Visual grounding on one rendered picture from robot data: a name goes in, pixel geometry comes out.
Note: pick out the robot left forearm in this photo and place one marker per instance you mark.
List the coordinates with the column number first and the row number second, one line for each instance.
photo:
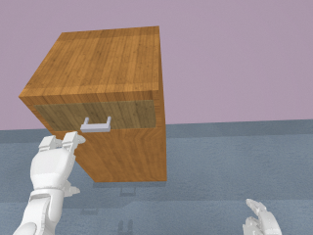
column 43, row 212

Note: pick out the handle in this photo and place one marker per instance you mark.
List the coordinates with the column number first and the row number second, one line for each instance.
column 96, row 127

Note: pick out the cabinet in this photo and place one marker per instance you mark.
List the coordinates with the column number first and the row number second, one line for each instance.
column 107, row 65

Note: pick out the drawer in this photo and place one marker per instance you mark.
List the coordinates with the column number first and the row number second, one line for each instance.
column 124, row 114

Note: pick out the left robot hand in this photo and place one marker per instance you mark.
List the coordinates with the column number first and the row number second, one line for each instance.
column 51, row 167

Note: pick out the right robot hand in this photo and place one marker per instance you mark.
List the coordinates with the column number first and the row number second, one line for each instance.
column 264, row 225

